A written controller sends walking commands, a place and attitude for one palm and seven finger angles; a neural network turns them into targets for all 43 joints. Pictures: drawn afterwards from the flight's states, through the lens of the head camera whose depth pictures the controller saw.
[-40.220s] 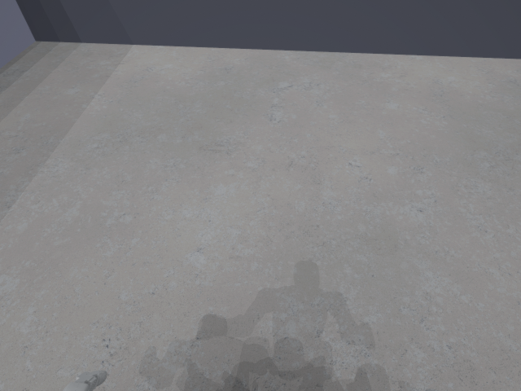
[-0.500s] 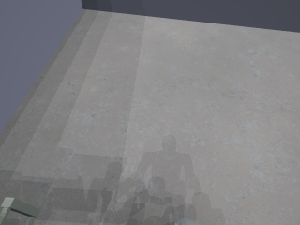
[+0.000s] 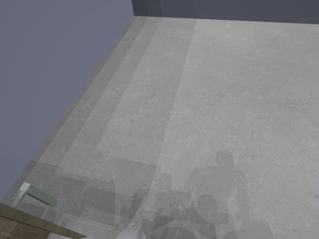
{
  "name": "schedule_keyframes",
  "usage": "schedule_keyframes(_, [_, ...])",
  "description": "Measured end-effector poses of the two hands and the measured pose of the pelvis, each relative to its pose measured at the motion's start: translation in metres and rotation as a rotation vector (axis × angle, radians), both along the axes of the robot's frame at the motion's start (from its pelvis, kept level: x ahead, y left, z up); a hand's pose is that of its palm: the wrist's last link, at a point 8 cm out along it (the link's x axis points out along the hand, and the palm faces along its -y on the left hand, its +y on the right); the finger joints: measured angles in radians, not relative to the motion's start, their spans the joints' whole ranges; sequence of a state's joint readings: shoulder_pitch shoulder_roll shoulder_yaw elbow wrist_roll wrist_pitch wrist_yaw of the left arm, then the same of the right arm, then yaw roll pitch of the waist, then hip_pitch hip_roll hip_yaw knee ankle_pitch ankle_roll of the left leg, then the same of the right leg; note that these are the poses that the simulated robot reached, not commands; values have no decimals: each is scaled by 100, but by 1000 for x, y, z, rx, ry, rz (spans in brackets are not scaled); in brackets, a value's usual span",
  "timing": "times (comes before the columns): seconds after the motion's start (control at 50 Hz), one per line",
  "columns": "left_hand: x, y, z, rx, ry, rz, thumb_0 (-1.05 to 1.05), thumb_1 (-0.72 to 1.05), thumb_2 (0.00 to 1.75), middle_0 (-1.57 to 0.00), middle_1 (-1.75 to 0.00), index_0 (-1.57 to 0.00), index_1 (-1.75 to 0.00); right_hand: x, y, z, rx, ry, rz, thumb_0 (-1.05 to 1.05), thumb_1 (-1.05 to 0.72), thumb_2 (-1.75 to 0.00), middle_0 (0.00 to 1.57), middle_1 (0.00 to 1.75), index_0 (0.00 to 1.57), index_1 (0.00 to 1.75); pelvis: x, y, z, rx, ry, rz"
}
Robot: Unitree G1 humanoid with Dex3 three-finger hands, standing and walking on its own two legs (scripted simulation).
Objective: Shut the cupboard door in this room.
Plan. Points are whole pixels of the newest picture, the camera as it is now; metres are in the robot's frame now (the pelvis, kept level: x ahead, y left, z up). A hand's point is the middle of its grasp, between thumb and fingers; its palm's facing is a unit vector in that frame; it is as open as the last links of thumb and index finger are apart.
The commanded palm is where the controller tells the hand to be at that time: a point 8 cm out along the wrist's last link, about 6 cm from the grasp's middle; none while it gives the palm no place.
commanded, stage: turn or walk to find it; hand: left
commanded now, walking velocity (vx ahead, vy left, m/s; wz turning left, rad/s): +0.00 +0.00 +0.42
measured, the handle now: (36, 203) +0.21 +0.34 -0.04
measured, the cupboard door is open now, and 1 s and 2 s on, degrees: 91 91 91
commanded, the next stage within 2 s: stand and wait in 1.70 s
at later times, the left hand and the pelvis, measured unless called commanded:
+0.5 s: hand out of the picture +0.01 +0.26 -0.17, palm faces +0.27 -0.93 -0.24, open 7.4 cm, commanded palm none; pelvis +0.00 +0.04 +0.00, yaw +12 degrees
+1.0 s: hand out of the picture -0.01 +0.19 -0.15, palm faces +0.45 -0.86 -0.26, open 7.3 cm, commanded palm none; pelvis +0.02 -0.01 +0.00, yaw +25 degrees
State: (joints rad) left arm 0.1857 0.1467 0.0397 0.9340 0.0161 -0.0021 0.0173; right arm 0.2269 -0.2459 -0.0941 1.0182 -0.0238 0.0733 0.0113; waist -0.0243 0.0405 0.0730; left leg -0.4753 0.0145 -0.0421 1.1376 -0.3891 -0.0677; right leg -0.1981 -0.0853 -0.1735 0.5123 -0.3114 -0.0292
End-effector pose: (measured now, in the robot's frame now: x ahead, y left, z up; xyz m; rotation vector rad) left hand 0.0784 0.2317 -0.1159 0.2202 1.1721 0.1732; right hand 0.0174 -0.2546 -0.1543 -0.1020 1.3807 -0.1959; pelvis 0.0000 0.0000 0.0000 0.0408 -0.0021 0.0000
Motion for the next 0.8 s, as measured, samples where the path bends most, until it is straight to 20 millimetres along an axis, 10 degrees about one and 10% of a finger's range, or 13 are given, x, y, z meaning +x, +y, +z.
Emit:
schedule_keyframes(0.3, [-117, 68, -42, -42, 223, 255, 1, 91, 90, -20, -30, -20, -30, 129, 63, 29, -80, -232, 282, 1, -91, -90, 20, 30, 20, 30, 1, 41, -12, -36, -8, 122])
schedule_keyframes(0.52, [-80, 76, -20, -38, 88, 281, 1, 91, 90, -19, -30, -20, -30, 121, 83, 31, -40, -187, 337, 1, -91, -90, 20, 30, 20, 30, 2, 42, 2, -60, -6, 210])
schedule_keyframes(0.68, [-41, 47, -10, 4, -19, 272, 0, 91, 90, -19, -30, -20, -30, 98, 49, -1, 10, -76, 320, 1, -91, -90, 20, 30, 20, 30, 10, 12, -9, -24, 11, 276])
schedule_keyframes(0.8, [-52, 18, 2, 25, -41, 319, 0, 91, 90, -20, -30, -20, -30, 101, 24, -10, 19, -18, 347, 1, -91, -90, 20, 30, 20, 30, 13, -5, -6, -10, -6, 345])
